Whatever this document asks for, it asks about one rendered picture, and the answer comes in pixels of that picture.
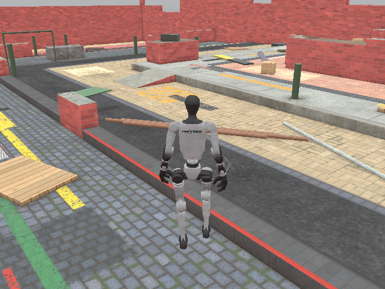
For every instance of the right robot upper arm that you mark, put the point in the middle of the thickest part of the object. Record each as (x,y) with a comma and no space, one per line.
(211,127)

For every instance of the humanoid robot head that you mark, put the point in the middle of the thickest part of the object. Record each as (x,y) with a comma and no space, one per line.
(192,104)

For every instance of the left robot upper arm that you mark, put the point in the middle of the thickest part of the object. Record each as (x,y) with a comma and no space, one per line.
(174,126)

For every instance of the right robot forearm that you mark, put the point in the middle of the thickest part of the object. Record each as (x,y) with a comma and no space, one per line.
(220,163)

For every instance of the robot left hand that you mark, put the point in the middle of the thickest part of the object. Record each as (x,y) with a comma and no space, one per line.
(163,174)

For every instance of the left robot forearm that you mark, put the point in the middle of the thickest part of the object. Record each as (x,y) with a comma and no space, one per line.
(165,160)

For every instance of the robot right hand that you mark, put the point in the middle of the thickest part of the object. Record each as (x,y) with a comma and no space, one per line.
(223,183)

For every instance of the robot left foot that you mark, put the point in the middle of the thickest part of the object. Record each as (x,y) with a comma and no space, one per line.
(183,244)

